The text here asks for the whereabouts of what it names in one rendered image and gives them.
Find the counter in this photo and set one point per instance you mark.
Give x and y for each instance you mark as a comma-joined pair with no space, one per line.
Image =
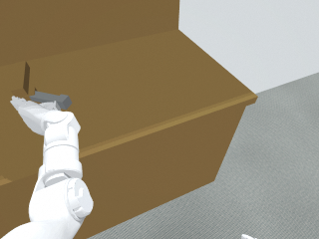
157,114

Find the robot left forearm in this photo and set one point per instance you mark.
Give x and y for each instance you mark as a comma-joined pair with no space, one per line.
60,150

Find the robot left upper arm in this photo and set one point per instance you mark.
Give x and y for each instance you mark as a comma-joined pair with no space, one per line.
56,211

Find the robot left hand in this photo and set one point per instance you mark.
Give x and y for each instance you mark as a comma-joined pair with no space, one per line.
32,113

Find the tap lever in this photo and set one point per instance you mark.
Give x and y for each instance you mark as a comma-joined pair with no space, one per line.
63,101

